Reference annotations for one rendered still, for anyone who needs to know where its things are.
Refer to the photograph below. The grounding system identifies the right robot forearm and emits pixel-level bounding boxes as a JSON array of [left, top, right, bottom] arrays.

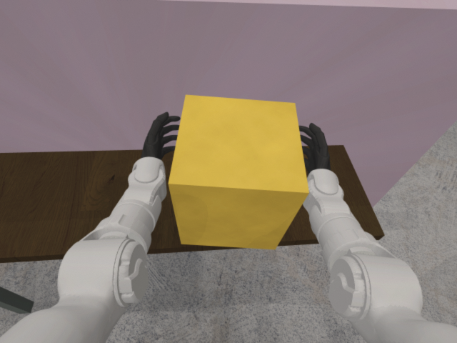
[[303, 169, 423, 310]]

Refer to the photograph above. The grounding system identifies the robot right hand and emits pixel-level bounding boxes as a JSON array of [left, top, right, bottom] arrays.
[[298, 123, 331, 175]]

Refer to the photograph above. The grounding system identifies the robot left upper arm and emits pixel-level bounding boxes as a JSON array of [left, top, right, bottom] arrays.
[[0, 238, 149, 343]]

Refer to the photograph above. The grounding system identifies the robot left hand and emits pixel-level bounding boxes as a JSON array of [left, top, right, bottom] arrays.
[[141, 112, 180, 160]]

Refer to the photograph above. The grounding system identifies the robot right upper arm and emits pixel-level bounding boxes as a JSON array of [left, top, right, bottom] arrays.
[[328, 254, 457, 343]]

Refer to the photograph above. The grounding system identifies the carton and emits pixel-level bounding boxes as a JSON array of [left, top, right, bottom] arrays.
[[169, 95, 309, 249]]

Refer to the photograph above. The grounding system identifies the table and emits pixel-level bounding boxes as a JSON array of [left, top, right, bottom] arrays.
[[0, 145, 385, 314]]

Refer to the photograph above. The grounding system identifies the left robot forearm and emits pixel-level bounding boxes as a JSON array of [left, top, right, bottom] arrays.
[[57, 157, 167, 297]]

